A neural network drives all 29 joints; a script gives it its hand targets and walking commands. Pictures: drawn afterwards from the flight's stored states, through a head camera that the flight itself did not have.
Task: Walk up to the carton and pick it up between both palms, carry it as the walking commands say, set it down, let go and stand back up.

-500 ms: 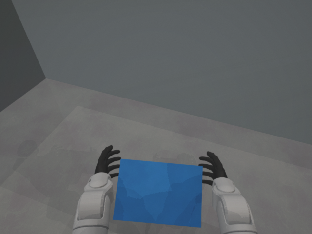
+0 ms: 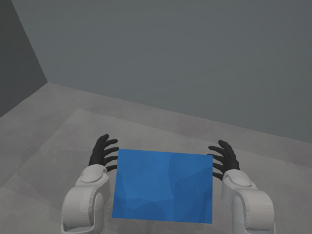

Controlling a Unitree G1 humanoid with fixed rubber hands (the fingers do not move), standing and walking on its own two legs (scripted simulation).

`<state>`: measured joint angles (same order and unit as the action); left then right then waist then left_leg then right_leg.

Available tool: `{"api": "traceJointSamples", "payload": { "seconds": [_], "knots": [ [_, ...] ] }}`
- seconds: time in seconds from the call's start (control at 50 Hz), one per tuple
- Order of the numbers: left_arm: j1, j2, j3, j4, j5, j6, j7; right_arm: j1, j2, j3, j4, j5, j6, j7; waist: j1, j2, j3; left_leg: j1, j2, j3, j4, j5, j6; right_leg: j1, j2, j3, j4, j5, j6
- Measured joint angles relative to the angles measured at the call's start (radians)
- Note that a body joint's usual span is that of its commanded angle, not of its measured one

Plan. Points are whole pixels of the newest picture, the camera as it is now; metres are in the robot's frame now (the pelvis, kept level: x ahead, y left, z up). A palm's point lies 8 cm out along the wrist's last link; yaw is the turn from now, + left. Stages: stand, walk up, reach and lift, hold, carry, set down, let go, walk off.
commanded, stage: carry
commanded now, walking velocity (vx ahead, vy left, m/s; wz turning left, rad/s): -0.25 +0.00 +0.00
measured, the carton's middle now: (161, 178) +0.29 +0.01 -0.01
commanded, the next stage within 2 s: none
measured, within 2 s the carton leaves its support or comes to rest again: neither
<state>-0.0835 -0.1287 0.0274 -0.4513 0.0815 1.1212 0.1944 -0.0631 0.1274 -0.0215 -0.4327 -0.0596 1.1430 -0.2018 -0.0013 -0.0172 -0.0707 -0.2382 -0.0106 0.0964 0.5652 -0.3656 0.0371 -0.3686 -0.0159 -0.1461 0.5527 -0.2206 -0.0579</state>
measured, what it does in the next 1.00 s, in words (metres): walks backwards: right foot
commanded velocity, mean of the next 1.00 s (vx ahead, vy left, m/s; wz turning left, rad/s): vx -0.18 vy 0.00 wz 0.00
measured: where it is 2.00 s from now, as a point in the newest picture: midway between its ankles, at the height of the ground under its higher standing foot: outside the picture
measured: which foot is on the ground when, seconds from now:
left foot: down 0.00-1.00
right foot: down 0.00-0.62, up 0.64-0.92, down 0.94-1.00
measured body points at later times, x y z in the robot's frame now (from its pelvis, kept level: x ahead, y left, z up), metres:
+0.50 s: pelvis -0.07 +0.00 +0.00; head -0.10 +0.01 +0.44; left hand +0.19 +0.15 +0.09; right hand +0.18 -0.15 +0.09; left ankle -0.04 +0.08 -0.73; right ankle +0.04 -0.09 -0.73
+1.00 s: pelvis -0.11 -0.02 +0.00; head -0.11 -0.02 +0.45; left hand +0.16 +0.12 +0.09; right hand +0.15 -0.17 +0.08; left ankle -0.04 +0.09 -0.73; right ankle -0.14 -0.12 -0.73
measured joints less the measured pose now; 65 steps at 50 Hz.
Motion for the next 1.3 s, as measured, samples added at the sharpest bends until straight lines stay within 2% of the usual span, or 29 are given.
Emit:
{"api": "traceJointSamples", "payload": {
  "seconds": [0.08,0.22,0.52,0.62,0.64,0.72,0.76,0.82,0.9,0.94,0.96,1.0,1.04,1.1,1.14,1.22,1.3],
  "knots": [
    [0.009,0.0,0.0,-0.002,0.0,0.074,0.002,0.002,0.0,0.0,-0.002,0.0,0.077,-0.003,0.0,-0.013,0.0,-0.001,0.0,0.002,0.01,0.015,0.001,0.005,-0.002,0.0,-0.002,0.021,0.0],
    [0.009,0.0,0.0,-0.004,0.0,0.113,0.002,0.002,0.0,0.0,-0.002,0.0,0.111,-0.008,0.0,-0.026,0.0,-0.006,0.0,0.004,0.021,0.041,0.002,0.007,-0.003,0.0,-0.006,0.046,0.0],
    [0.002,0.0,0.0,-0.004,0.0,0.121,0.003,-0.007,0.0,0.001,-0.002,0.0,0.117,-0.017,0.0,-0.013,0.002,-0.079,0.002,0.008,0.064,0.059,-0.006,-0.039,-0.004,0.0,-0.027,0.111,0.0],
    [0.002,0.0,0.0,-0.004,0.002,0.121,0.003,-0.008,0.0,0.001,-0.002,0.0,0.118,-0.017,0.0,-0.025,0.002,-0.088,0.003,0.009,0.072,0.071,0.014,-0.045,-0.004,0.0,-0.017,0.086,0.0],
    [0.002,0.0,0.0,-0.004,0.002,0.122,0.004,-0.008,0.0,0.0,-0.002,0.0,0.118,-0.016,-0.001,-0.019,0.003,-0.09,0.005,0.007,0.072,0.074,0.026,-0.058,-0.004,-0.001,0.024,0.032,0.0],
    [0.0,0.0,0.0,-0.003,0.002,0.125,0.007,-0.008,0.0,0.001,-0.002,0.0,0.119,-0.014,-0.002,0.033,0.002,-0.094,0.027,-0.006,0.054,0.089,0.044,-0.129,-0.004,0.005,0.459,-0.139,0.003],
    [-0.004,0.0,0.0,-0.004,0.006,0.123,0.009,-0.013,0.001,0.001,-0.003,0.0,0.119,-0.012,-0.001,0.038,0.002,-0.106,0.032,-0.014,0.039,0.106,0.041,-0.117,-0.005,0.017,0.539,-0.171,0.003],
    [-0.013,0.0,0.001,-0.004,0.007,0.121,0.013,-0.023,0.001,0.001,-0.003,-0.004,0.119,-0.013,0.0,0.033,0.004,-0.132,0.037,-0.015,0.026,0.127,0.033,-0.061,-0.005,0.023,0.477,-0.218,0.003],
    [-0.022,-0.001,0.001,-0.007,0.007,0.119,0.014,-0.025,0.002,0.001,-0.003,-0.008,0.114,-0.014,0.001,0.042,0.007,-0.163,0.04,-0.011,0.023,0.145,0.024,0.049,-0.006,0.024,0.228,-0.248,0.003],
    [-0.022,-0.001,0.002,-0.008,0.007,0.116,0.014,-0.026,0.002,0.002,-0.003,-0.008,0.114,-0.014,0.001,0.035,0.008,-0.172,0.037,0.003,0.024,0.152,0.013,0.118,-0.011,0.025,0.04,-0.169,0.003],
    [-0.022,-0.002,0.001,-0.007,0.007,0.113,0.013,-0.027,0.001,0.002,-0.003,-0.009,0.112,-0.014,-0.001,0.032,0.012,-0.175,0.039,0.009,0.027,0.154,0.006,0.125,-0.014,0.025,0.006,-0.092,0.014],
    [-0.021,-0.002,-0.006,-0.001,0.007,0.112,0.012,-0.016,0.001,0.002,-0.003,-0.013,0.111,-0.019,-0.001,0.034,0.014,-0.174,0.041,-0.007,0.026,0.135,-0.022,0.121,-0.01,0.025,0.005,-0.088,0.031],
    [-0.021,-0.001,-0.006,-0.001,0.007,0.109,0.012,-0.017,0.001,0.002,-0.005,-0.013,0.11,-0.019,0.0,0.025,0.013,-0.174,0.043,-0.021,0.046,0.099,-0.041,0.123,-0.01,0.026,-0.022,-0.092,0.033],
    [-0.025,-0.002,-0.006,0.002,0.01,0.09,0.01,-0.032,0.001,0.002,-0.009,-0.017,0.105,-0.02,-0.001,0.02,0.008,-0.172,0.054,-0.029,0.044,0.103,-0.056,0.089,-0.01,0.025,-0.036,-0.072,0.033],
    [-0.027,-0.002,-0.006,0.003,0.011,0.078,0.009,-0.04,0.001,0.002,-0.011,-0.019,0.097,-0.023,-0.002,0.026,0.008,-0.153,0.058,-0.029,-0.008,0.163,-0.058,0.052,-0.009,0.024,-0.018,-0.066,0.033],
    [-0.026,-0.002,0.005,0.016,0.011,0.068,0.008,-0.041,0.002,0.002,0.006,-0.018,0.088,-0.013,-0.001,0.021,0.022,-0.148,0.054,-0.026,-0.045,0.162,-0.043,0.031,-0.012,0.025,-0.013,-0.05,0.033],
    [-0.027,-0.002,0.015,0.062,0.021,0.022,-0.003,-0.041,0.002,0.002,0.059,-0.031,0.036,0.009,-0.001,0.012,0.017,-0.148,0.054,-0.026,-0.045,0.177,-0.04,0.033,-0.012,0.025,-0.015,-0.036,0.033]
  ]
}}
